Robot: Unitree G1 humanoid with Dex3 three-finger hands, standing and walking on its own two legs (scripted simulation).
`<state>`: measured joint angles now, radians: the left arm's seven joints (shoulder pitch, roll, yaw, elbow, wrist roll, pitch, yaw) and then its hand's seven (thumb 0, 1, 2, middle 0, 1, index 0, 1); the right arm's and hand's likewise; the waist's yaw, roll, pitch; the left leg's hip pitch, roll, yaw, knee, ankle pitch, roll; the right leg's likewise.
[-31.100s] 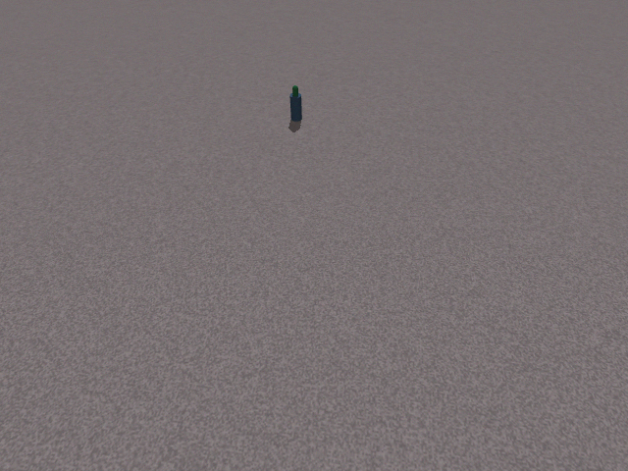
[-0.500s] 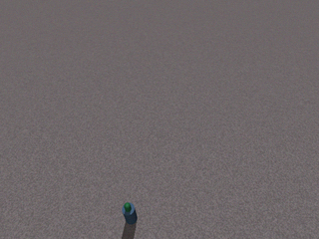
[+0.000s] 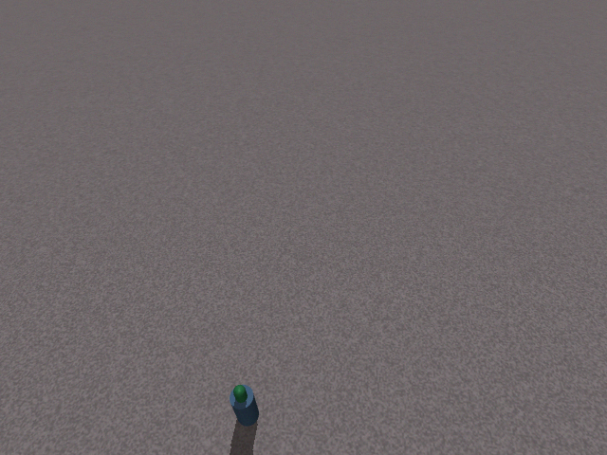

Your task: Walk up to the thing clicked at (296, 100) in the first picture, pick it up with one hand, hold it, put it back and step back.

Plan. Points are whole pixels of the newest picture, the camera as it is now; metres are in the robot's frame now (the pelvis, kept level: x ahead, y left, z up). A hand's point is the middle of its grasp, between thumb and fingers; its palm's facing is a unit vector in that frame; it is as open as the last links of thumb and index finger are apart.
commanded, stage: stand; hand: left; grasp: from the side
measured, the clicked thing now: (243, 402) +0.44 +0.20 -0.67
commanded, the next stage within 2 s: step back in 0.82 s
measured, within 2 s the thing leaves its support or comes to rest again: neither
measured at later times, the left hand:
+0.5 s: hand out of the picture +0.09 +0.24 -0.16, palm faces -0.01 -0.94 -0.34, open 7.4 cm
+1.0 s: hand out of the picture +0.10 +0.26 -0.16, palm faces +0.02 -0.93 -0.37, open 7.4 cm
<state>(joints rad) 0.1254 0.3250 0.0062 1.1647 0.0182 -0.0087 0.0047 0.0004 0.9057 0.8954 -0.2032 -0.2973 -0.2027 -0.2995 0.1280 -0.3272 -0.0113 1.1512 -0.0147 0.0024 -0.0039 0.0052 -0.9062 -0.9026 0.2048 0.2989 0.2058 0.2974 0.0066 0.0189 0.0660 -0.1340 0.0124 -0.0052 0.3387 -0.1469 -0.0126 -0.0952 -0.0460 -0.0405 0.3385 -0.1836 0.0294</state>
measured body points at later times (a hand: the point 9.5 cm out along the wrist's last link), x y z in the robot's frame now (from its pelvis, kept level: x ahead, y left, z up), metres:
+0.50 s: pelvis +0.02 +0.00 +0.00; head +0.03 -0.01 +0.45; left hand +0.09 +0.29 -0.13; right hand +0.09 -0.30 -0.14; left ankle +0.03 +0.13 -0.75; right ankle +0.00 -0.14 -0.75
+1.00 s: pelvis +0.00 +0.00 -0.01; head +0.05 +0.00 +0.44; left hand +0.09 +0.31 -0.14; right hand +0.09 -0.31 -0.14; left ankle +0.03 +0.13 -0.75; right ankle +0.00 -0.14 -0.75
